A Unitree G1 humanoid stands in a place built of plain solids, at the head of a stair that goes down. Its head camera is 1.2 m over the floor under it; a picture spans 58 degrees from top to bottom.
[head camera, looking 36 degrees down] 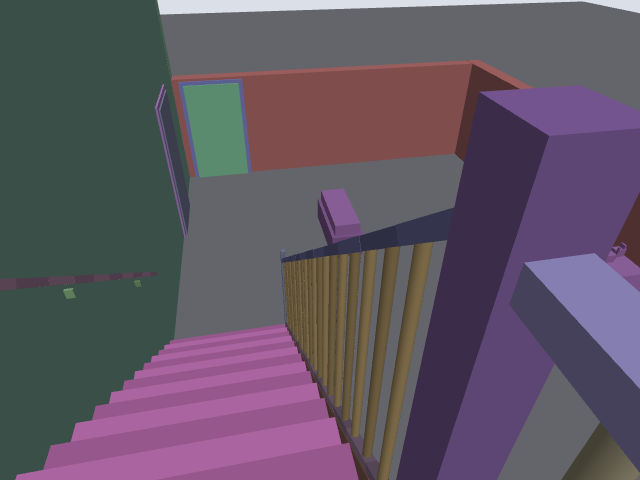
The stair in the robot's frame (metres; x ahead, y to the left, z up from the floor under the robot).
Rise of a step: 0.18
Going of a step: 0.22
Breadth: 1.27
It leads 11 degrees to the left of straight ahead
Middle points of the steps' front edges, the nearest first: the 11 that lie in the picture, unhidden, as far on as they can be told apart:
0.95 0.56 -0.53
1.17 0.60 -0.71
1.38 0.64 -0.89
1.60 0.69 -1.07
1.81 0.73 -1.24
2.03 0.77 -1.42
2.25 0.81 -1.60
2.46 0.86 -1.78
2.68 0.90 -1.96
2.89 0.94 -2.13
3.11 0.98 -2.31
